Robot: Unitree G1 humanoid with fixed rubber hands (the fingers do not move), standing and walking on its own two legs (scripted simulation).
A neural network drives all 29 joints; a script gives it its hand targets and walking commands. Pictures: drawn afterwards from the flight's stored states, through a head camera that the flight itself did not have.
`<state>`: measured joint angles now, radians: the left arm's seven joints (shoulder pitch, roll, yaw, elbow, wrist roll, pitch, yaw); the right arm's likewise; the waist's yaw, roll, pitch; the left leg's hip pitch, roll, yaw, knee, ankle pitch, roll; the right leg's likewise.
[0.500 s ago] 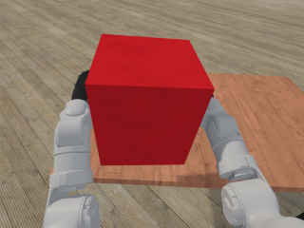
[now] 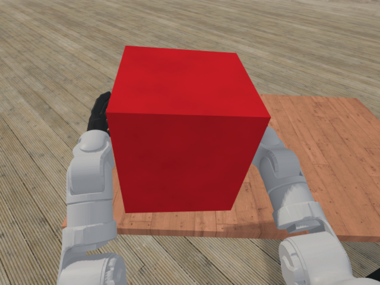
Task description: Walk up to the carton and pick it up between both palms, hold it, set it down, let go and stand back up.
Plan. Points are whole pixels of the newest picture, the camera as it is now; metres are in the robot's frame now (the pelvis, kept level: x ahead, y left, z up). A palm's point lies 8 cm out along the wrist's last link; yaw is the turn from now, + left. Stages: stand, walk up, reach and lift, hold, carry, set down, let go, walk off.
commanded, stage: hold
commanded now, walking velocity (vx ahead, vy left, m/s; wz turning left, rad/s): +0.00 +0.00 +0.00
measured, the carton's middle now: (181, 132) +0.36 +0.00 +0.18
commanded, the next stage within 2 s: none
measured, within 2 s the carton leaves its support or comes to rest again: neither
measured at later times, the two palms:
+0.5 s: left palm (103, 131) +0.36 +0.15 +0.20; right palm (258, 128) +0.36 -0.16 +0.19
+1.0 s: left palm (99, 133) +0.35 +0.16 +0.19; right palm (255, 127) +0.36 -0.15 +0.19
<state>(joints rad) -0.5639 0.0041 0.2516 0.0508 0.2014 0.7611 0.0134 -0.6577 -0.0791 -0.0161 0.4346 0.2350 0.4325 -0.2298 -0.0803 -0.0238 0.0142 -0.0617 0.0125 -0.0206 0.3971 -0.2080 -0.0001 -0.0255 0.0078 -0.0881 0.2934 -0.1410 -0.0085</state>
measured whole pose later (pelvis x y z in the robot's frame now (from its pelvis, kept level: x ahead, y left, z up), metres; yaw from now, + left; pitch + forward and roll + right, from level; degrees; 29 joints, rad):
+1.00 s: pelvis +0.00 +0.00 +0.00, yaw +0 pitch -7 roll -1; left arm -0.58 0.02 0.26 0.09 0.19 0.74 0.01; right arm -0.68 -0.07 -0.02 0.46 0.23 0.43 -0.23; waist -0.08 -0.03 0.01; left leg -0.08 0.01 -0.03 0.39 -0.20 0.00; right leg -0.04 0.01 -0.09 0.30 -0.14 -0.01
